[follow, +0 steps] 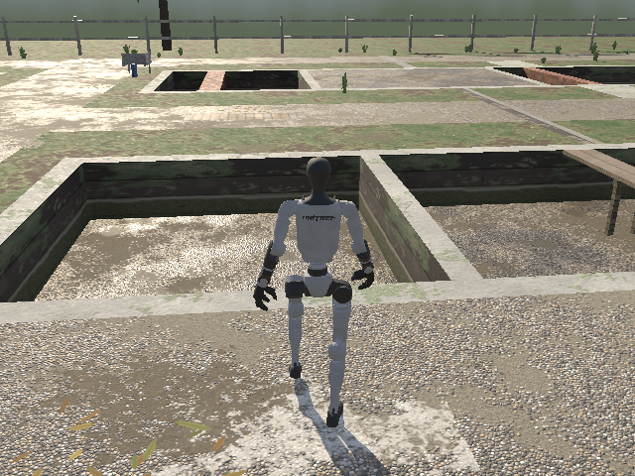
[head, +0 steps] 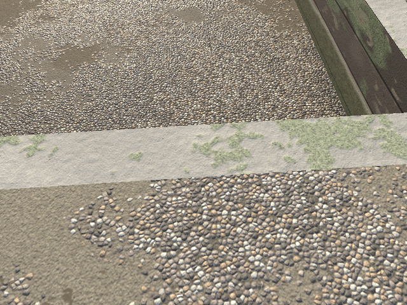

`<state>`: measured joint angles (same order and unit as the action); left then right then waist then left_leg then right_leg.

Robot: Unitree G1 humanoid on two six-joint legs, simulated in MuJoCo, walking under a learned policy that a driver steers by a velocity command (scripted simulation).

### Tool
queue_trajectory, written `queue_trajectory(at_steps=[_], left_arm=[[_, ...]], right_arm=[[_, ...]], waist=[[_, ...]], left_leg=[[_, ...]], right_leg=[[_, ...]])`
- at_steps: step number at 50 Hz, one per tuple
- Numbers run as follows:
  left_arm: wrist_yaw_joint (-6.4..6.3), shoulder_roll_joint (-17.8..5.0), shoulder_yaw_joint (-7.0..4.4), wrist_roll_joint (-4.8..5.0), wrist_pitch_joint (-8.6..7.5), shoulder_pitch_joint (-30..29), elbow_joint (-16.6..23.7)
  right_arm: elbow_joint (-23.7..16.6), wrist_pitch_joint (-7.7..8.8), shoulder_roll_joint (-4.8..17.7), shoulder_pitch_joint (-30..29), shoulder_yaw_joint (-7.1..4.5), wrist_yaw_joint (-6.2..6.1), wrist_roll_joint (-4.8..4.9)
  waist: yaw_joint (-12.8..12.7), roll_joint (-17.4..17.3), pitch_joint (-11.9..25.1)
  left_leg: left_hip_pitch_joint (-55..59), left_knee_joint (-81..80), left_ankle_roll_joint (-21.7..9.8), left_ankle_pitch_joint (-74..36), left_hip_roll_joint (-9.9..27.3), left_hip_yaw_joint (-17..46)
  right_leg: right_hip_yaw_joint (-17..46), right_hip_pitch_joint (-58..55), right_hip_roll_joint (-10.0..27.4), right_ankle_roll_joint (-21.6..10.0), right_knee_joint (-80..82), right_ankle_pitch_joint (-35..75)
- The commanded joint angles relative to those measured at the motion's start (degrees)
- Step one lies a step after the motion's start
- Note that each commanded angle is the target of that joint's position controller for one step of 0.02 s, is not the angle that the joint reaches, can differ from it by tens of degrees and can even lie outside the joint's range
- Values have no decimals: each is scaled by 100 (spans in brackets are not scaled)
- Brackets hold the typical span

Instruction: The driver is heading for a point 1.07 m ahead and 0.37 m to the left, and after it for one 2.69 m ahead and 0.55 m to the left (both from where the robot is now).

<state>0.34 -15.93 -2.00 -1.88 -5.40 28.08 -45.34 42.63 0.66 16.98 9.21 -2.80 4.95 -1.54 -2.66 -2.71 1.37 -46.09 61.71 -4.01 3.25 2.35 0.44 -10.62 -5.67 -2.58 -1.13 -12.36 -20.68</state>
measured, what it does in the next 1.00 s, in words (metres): walks ahead, turning left: left foot, then right foot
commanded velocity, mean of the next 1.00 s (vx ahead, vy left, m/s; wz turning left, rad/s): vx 0.99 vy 0.00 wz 0.73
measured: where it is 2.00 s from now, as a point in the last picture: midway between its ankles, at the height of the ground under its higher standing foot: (90, 177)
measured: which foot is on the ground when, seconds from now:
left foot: up 0.00-0.16, down 0.18-0.60, up 0.62-1.00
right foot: down 0.00-0.18, up 0.20-0.56, down 0.58-1.00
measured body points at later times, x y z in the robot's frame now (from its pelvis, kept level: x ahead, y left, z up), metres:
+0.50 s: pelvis +0.44 +0.07 +0.00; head +0.47 +0.09 +0.45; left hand +0.60 +0.36 -0.05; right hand +0.54 -0.22 -0.11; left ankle +0.28 +0.05 -0.73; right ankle +0.72 -0.03 -0.67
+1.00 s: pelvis +0.83 +0.28 -0.02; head +0.84 +0.31 +0.43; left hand +0.57 +0.41 -0.14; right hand +1.17 +0.33 -0.06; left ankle +0.89 +0.44 -0.72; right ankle +0.76 +0.03 -0.72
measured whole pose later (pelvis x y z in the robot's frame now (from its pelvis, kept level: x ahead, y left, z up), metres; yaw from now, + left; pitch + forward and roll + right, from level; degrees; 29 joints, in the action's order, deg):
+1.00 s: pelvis +0.83 +0.28 -0.02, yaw +46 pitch +1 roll -2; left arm -0.3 -17.4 -0.4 -1.2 -3.3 32.0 -51.3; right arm 32.9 2.1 16.2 -2.0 1.1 3.2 -1.8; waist -4.6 -1.2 -1.9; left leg -33.8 37.6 -9.3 9.7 -2.7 -1.8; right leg -10.3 -10.3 2.8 2.4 -20.1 -25.7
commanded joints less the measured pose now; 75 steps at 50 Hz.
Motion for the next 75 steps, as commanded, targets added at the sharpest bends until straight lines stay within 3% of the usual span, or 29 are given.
queue_trajectory(at_steps=[1, 5, 7, 8, 9, 10, 11, 13, 16, 21, 26, 29, 30, 31, 34, 38, 46, 49, 51, 52, 53, 57, 58, 65, 67, 68, 69, 70, 75], left_arm=[[-46, -483, -77, 23, -158, -230, 125], [-219, -1016, -174, 1, -84, -140, -85], [-316, -1361, -289, -115, 136, -594, 38], [-282, -1416, -308, -116, 195, -875, 167], [-147, -987, -242, -91, 141, -1133, 224], [-39, -419, -42, 8, -3, -642, 895], [-47, -742, -25, -16, -155, -1277, 1054], [-48, -704, 40, -42, -225, -1550, 1104], [-29, -617, 106, -304, 160, -1302, 980], [121, -313, 275, -108, 229, -2897, 1627], [67, -541, 211, -23, 144, -3021, 1682], [-178, -1292, -139, 70, 104, -543, 1070], [-293, -1678, -290, -110, 61, 577, 877], [-223, -2072, -382, -223, 107, -60, 978], [-105, -690, -182, -146, 181, -973, 911], [-9, -523, -73, -42, -58, -564, 337], [-17, -1237, -77, 65, -32, -317, 7], [-135, -1633, -160, 86, 162, -139, -138], [-146, -1127, -67, 101, 256, -211, 28], [-113, -350, 91, 233, 214, 241, 322], [-185, -907, -28, 244, 197, -129, 496], [-154, -607, -80, 29, 570, 209, 94], [-268, -639, -228, 590, 574, 295, 17], [44, 16, -56, 121, 801, -201, 533], [-29, -517, -260, 114, 822, 1523, 407], [-41, -928, -348, 273, 770, 1195, 522], [9, -1497, -387, 242, 740, 385, 778], [-43, -1716, -488, 263, 670, 344, 898], [-254, -774, -195, 323, 625, -806, 1090]], right_arm=[[-665, 70, 160, -1012, 77, 110, 0], [-716, 33, 223, -781, 139, 30, 51], [-201, 34, 717, 1101, -70, -80, 94], [195, 59, 1033, 2356, -256, -184, 63], [213, -43, 1351, 2183, -477, -338, 233], [-69, -110, 1989, 1465, -531, -335, -15], [-193, -123, 1799, 1616, -573, -382, 46], [81, 4, 1182, 1450, -428, -483, 49], [-30, 245, 911, 988, -264, -512, 91], [2, 374, 1030, 1214, -317, -427, 149], [138, 359, 1240, 1496, -409, -467, 215], [23, 412, 1539, 902, -442, -452, 107], [-155, 485, 693, 839, -233, -467, 95], [-577, 472, 226, 1475, -56, -448, 406], [-328, 299, 703, 572, -61, -416, -25], [-637, 106, 199, 330, 96, -276, -60], [-1298, 135, 276, -1118, 288, -84, 16], [-804, 117, 657, 430, 83, -241, -10], [-205, 85, 1343, 2250, -220, -477, -162], [-468, 122, 1604, 1794, -191, -556, -189], [-468, 136, 1498, 1720, -280, -625, -76], [-95, 433, 395, 948, 27, -545, 246], [-92, 516, -62, 626, 140, -344, 171], [-453, 304, 564, 74, -93, -704, 209], [-788, 294, 891, -1173, -260, -745, 347], [-732, 103, 656, -1051, -294, -731, 307], [-1009, -90, 224, -14, -101, -782, 109], [-1022, -223, 190, 493, -24, -942, -14], [-946, -609, 522, -369, -150, -1171, -174]], waist=[[115, 542, -1146], [500, 883, -565], [1474, 1114, 482], [1993, 902, 987], [1753, -380, 793], [663, -1285, 1182], [1168, -76, 1457], [533, 802, -129], [-41, 760, -568], [442, 252, -916], [646, -14, -326], [-769, 59, 1091], [-1003, 940, 1815], [-160, 2971, 2503], [-150, 540, 450], [288, 677, -229], [377, 514, -929], [1083, 912, -18], [1711, 77, 1220], [906, -928, 1792], [1169, -258, 1801], [59, -55, 2], [-37, -30, -204], [-343, -540, 107], [-1689, -633, 708], [-1625, 957, 242], [-282, 1705, 482], [-108, 1519, 1428], [375, 285, 324]], left_leg=[[-112, -883, -196, -410, 101, -574], [1394, -1774, -697, 3, -618, -1389], [3291, -1745, -959, 735, -971, -1169], [4932, -2289, -1141, 971, -977, -648], [5938, -2694, -1254, 1530, -461, 449], [7135, -3491, -2415, 1586, 989, 3833], [7124, -4403, -2570, 2366, 1206, 4713], [5079, -4909, -1944, 1956, 914, 3897], [3242, -4995, -1684, 1142, 141, 2620], [2273, -5288, -1260, -243, -490, 1972], [3743, -4441, -813, -2629, -243, 2206], [3457, -1341, -464, -3396, -421, 2098], [2502, 698, -438, -382, -742, 1632], [949, 1935, -265, 2504, -1247, 954], [401, 1896, -247, 1178, -244, 603], [529, 1339, -134, 1531, -103, 781], [1944, -1780, -352, 221, -337, -443], [3422, -2404, -646, 868, -909, -530], [6539, -2866, -818, 1838, 335, 1042], [7025, -3454, -826, 1162, 1768, 3470], [6569, -3988, -1022, -469, 2044, 3746], [3784, -3914, -568, -3581, 1229, 947], [3459, -3810, -446, -3464, 1134, 805], [2076, -2090, 358, -4587, 334, -1421], [946, 724, 615, -4590, 339, -1167], [484, 2772, 765, 1845, -723, -1199], [127, 3614, 763, 3013, -841, -125], [-236, 3647, 736, 2716, -738, 624], [108, 1779, 811, 1426, -333, 567]], right_leg=[[-84, 714, 1341, -50, 931, 3097], [-548, -76, 1516, 145, -335, 8297], [-401, 27, 1742, 40, -2660, 9217], [-296, 937, 1629, -72, -4527, 8100], [-222, 2644, 469, 36, -6802, 2250], [666, 5117, -184, 324, -8595, -743], [1622, 5647, 66, 215, -8513, -258], [1665, 5290, 680, 163, -7004, 95], [1521, 4327, 983, 410, -6005, -222], [988, 3557, 808, 550, -3325, 1914], [1059, 2647, 279, 269, -1855, 2412], [1234, -169, 315, 98, -1947, 1176], [2587, -1459, 1681, -28, -1878, -834], [6006, -2103, 3127, -555, -480, -1945], [4027, 82, 2203, -666, -484, -989], [2556, 1231, 1859, -666, -213, 1266], [523, 1815, 1621, -672, 692, 4000], [202, 737, 1725, -475, -1453, 7348], [539, 2774, 953, -227, -5518, 2884], [1463, 4098, 126, -77, -7123, -1159], [2071, 4550, -40, -51, -7255, -415], [1640, 3493, 734, 47, -6239, 218], [2010, 3442, 703, 96, -6378, 185], [-265, 1628, -654, -102, -3685, 1935], [653, -253, -330, -883, -2795, 2371], [2215, 64, 548, -1366, -1582, 5459], [4028, 285, 1393, -1899, -2287, 9840], [4884, -295, 1970, -2402, -2035, 8899], [4045, 2089, 927, -1785, -1337, 5482]])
